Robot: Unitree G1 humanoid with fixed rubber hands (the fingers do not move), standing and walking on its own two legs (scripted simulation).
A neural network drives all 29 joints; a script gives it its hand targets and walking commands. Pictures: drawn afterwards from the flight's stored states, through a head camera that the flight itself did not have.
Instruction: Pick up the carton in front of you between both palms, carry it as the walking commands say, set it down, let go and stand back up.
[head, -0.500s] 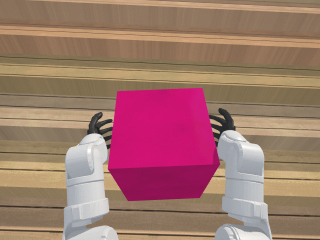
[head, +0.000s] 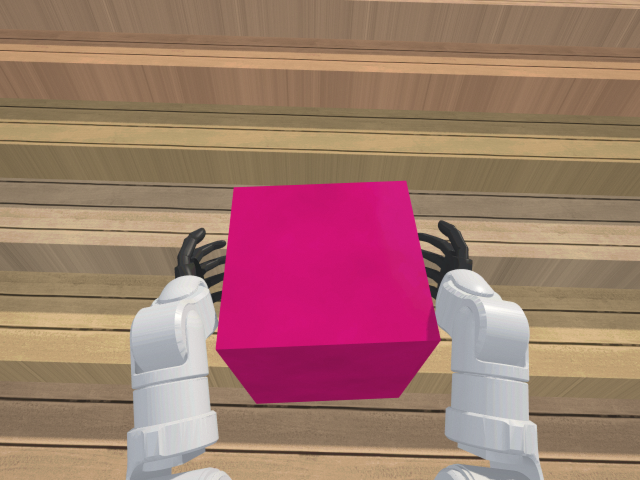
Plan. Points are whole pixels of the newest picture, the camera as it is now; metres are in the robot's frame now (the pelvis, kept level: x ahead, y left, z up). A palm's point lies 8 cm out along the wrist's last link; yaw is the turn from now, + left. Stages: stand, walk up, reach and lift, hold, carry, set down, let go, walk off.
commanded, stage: carry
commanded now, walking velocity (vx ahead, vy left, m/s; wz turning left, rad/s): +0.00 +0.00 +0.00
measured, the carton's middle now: (324, 302) +0.33 +0.00 +0.04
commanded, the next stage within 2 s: none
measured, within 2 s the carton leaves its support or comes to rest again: neither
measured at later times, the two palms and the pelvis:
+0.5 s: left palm (195, 312) +0.28 +0.15 +0.10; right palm (467, 301) +0.29 -0.16 +0.11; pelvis -0.03 -0.01 +0.00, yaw +0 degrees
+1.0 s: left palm (190, 328) +0.26 +0.15 +0.10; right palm (470, 318) +0.27 -0.15 +0.11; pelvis -0.05 +0.00 +0.00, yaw +0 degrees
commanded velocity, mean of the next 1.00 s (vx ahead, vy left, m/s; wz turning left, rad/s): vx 0.00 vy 0.00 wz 0.00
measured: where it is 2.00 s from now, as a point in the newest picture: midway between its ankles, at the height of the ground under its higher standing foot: outside the picture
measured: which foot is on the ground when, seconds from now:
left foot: down 0.00-1.00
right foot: down 0.00-1.00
